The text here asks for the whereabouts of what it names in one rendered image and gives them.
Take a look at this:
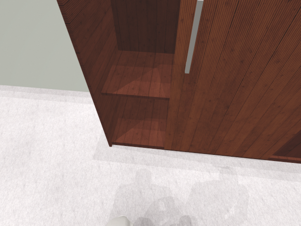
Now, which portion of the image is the handle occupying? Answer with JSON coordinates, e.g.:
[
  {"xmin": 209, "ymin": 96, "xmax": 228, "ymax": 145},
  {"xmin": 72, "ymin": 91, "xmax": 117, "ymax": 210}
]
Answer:
[{"xmin": 185, "ymin": 0, "xmax": 204, "ymax": 73}]

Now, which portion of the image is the wardrobe door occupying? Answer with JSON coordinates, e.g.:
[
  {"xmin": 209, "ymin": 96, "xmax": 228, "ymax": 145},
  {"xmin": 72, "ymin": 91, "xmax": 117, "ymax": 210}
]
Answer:
[
  {"xmin": 164, "ymin": 0, "xmax": 301, "ymax": 160},
  {"xmin": 273, "ymin": 130, "xmax": 301, "ymax": 158}
]

